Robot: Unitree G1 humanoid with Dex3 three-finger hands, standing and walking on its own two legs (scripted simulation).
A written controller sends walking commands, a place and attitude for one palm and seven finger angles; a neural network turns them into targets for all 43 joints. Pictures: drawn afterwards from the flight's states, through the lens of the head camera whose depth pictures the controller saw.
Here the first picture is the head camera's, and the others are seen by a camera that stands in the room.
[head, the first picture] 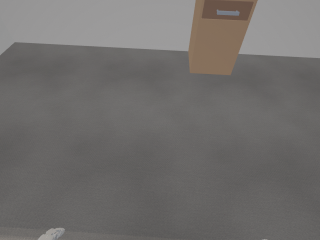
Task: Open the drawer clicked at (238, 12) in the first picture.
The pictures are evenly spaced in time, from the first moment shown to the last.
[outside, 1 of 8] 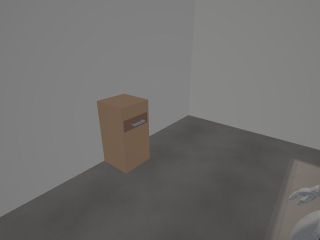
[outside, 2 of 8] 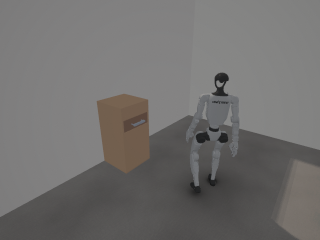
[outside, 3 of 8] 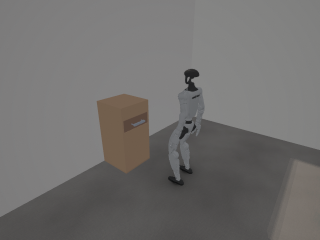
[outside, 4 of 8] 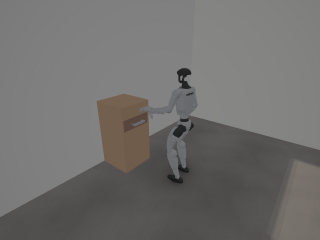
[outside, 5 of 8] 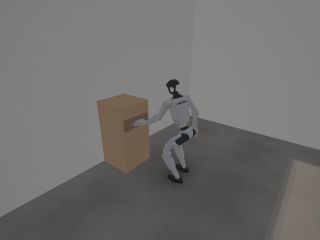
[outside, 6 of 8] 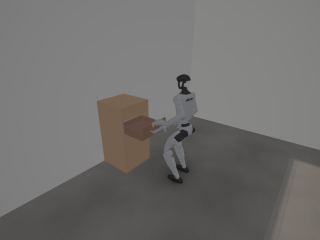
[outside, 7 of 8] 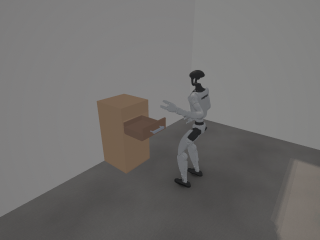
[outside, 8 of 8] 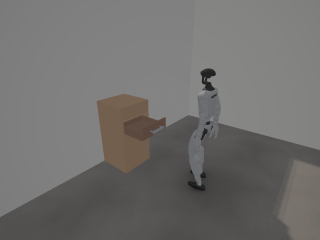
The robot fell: no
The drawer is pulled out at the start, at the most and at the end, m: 0.00 0.30 0.30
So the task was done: yes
